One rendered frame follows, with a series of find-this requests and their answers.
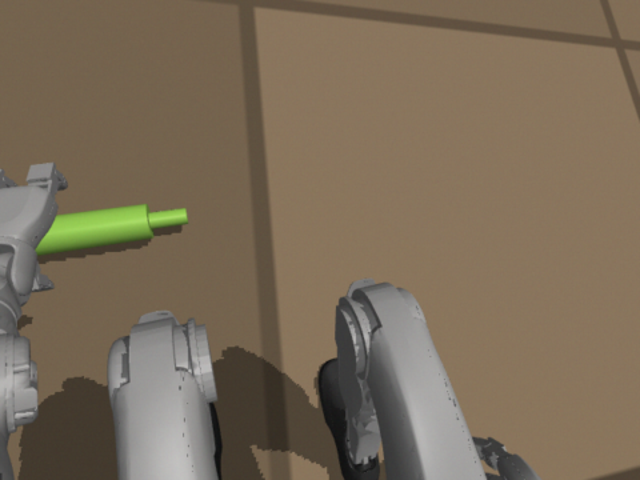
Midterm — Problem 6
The right robot foot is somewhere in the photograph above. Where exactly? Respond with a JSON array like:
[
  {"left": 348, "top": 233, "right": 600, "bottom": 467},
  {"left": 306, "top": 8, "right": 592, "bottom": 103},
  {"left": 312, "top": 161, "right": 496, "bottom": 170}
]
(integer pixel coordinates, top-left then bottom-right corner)
[{"left": 318, "top": 358, "right": 380, "bottom": 480}]

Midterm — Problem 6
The left robot hand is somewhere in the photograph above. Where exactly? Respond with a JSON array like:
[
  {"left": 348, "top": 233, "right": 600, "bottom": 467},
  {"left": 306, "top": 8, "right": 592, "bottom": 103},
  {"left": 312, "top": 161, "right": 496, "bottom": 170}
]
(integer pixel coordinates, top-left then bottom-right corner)
[{"left": 0, "top": 162, "right": 68, "bottom": 292}]

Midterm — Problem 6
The right robot hand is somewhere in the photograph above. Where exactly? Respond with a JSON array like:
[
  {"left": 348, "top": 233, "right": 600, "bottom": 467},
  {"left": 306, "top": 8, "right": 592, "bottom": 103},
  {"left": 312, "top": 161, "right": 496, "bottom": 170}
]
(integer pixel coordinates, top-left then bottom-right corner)
[{"left": 472, "top": 437, "right": 542, "bottom": 480}]

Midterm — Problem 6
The left robot arm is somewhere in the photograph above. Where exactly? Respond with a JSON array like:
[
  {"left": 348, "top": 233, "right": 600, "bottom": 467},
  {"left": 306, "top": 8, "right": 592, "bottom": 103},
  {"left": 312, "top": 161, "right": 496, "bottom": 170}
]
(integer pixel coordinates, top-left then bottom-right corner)
[{"left": 0, "top": 237, "right": 38, "bottom": 480}]

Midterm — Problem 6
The bottle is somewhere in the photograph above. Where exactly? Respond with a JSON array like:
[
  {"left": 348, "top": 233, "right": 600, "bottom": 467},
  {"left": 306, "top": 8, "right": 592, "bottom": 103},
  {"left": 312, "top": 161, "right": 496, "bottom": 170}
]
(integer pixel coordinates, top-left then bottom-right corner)
[{"left": 35, "top": 204, "right": 188, "bottom": 256}]

